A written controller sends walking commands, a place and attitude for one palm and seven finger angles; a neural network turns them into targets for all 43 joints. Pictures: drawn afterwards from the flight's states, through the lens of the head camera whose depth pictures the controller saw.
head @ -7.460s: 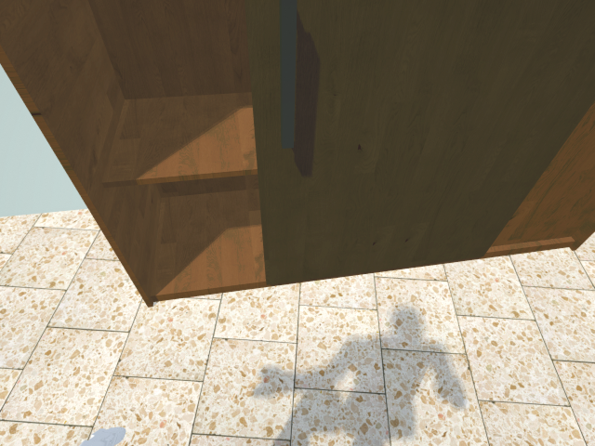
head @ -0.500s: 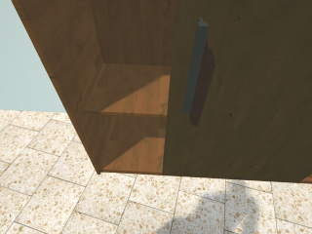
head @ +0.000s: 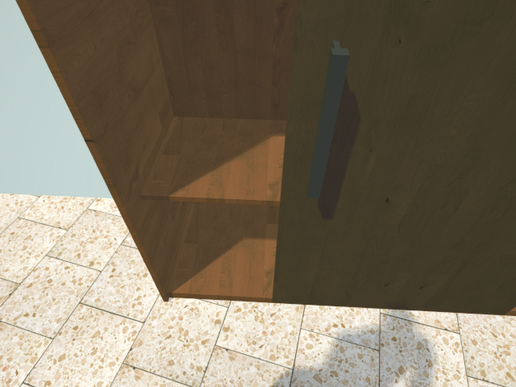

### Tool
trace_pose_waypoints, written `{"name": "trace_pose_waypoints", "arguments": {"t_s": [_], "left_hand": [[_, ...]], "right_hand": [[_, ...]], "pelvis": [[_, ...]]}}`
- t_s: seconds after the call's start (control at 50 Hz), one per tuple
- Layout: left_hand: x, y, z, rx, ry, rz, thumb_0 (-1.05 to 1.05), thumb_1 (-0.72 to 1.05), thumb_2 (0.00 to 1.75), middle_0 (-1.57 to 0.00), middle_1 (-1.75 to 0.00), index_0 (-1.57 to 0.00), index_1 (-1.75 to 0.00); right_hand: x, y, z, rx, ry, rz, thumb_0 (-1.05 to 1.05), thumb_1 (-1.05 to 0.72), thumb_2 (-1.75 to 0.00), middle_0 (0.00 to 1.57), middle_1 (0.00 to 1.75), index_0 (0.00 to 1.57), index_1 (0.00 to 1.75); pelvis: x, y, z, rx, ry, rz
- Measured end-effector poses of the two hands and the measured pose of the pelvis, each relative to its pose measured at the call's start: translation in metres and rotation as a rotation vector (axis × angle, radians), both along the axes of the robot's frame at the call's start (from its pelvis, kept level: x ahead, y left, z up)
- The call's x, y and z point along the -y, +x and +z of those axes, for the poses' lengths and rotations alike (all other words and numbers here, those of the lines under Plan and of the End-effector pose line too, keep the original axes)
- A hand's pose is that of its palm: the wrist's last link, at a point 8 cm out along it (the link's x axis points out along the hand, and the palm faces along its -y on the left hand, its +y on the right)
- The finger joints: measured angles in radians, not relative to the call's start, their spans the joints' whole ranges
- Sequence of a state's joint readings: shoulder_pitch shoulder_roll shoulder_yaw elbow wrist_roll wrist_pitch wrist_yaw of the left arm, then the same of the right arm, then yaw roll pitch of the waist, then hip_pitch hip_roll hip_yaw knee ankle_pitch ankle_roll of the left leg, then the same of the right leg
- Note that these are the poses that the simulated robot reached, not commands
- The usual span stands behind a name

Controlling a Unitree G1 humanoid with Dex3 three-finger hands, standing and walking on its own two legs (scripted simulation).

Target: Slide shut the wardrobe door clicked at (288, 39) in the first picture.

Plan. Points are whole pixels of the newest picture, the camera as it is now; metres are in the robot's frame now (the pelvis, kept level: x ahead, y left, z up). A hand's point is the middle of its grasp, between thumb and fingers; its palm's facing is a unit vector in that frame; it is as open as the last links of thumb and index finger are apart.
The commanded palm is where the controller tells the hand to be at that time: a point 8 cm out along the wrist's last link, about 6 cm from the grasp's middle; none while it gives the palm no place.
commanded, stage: shuffle to correct the standing spot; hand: right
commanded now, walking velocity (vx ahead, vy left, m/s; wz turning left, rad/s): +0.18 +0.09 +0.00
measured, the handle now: (323, 129) +0.55 -0.09 +0.13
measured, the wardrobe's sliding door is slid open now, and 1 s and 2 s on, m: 0.43 0.43 0.43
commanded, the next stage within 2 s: come to a stop and stand still in 0.10 s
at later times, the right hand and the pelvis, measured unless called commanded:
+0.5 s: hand out of the picture +0.11 -0.16 -0.18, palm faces +0.07 +0.97 -0.24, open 7.3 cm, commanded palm none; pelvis +0.08 +0.03 -0.01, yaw -3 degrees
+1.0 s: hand out of the picture +0.04 -0.18 -0.18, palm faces +0.10 +0.97 -0.20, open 7.4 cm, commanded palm none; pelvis +0.06 +0.00 +0.00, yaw -3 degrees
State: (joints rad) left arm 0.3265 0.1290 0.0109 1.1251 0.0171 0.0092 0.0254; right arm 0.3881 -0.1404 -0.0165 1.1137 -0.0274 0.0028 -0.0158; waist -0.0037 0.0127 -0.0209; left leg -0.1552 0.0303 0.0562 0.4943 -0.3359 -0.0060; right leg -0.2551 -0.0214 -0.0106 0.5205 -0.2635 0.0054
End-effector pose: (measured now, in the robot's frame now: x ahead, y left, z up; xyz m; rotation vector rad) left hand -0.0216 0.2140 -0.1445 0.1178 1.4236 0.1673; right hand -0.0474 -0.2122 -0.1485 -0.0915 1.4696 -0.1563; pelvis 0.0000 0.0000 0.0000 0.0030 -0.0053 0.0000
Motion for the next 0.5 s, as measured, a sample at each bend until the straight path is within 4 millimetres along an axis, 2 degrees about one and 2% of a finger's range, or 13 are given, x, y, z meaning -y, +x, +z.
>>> {"name": "trace_pose_waypoints", "arguments": {"t_s": [0.14, 0.26, 0.32, 0.42, 0.5], "left_hand": [[-0.004, 0.017, -0.006, -0.025, 0.005, 0.001, 0.0, 0.91, 0.9, -0.2, -0.3, -0.2, -0.3], [-0.003, 0.055, -0.008, 0.013, 0.034, 0.006, 0.01, 0.91, 0.9, -0.2, -0.3, -0.2, -0.3], [-0.003, 0.063, -0.005, 0.029, 0.039, 0.026, 0.0, 0.91, 0.9, -0.2, -0.3, -0.2, -0.3], [-0.011, 0.065, -0.011, -0.05, 0.0, 0.011, 0.0, 0.91, 0.9, -0.2, -0.3, -0.2, -0.3], [-0.025, 0.077, -0.017, -0.086, -0.01, 0.004, 0.0, 0.91, 0.9, -0.2, -0.3, -0.2, -0.3]], "right_hand": [[-0.008, 0.003, -0.005, -0.048, 0.009, -0.037, 0.0, -0.91, -0.9, 0.19, 0.3, 0.2, 0.3], [-0.01, 0.016, -0.014, -0.113, 0.034, -0.038, 0.01, -0.91, -0.9, 0.2, 0.3, 0.2, 0.3], [-0.009, 0.045, -0.011, -0.107, 0.022, 0.0, 0.01, -0.91, -0.9, 0.2, 0.3, 0.2, 0.3], [-0.009, 0.115, -0.003, 0.05, -0.037, 0.009, 0.01, -0.91, -0.9, 0.2, 0.3, 0.2, 0.3], [-0.005, 0.15, 0.004, 0.149, -0.092, 0.005, 0.01, -0.93, -0.9, 0.2, 0.3, 0.2, 0.3]], "pelvis": [[-0.004, 0.027, -0.007, -0.014, 0.015, -0.005], [0.0, 0.055, -0.014, -0.012, 0.001, 0.002], [-0.004, 0.063, -0.01, -0.004, -0.006, 0.016], [-0.018, 0.074, -0.009, -0.002, -0.018, -0.011], [-0.027, 0.081, -0.01, -0.006, -0.004, -0.054]]}}
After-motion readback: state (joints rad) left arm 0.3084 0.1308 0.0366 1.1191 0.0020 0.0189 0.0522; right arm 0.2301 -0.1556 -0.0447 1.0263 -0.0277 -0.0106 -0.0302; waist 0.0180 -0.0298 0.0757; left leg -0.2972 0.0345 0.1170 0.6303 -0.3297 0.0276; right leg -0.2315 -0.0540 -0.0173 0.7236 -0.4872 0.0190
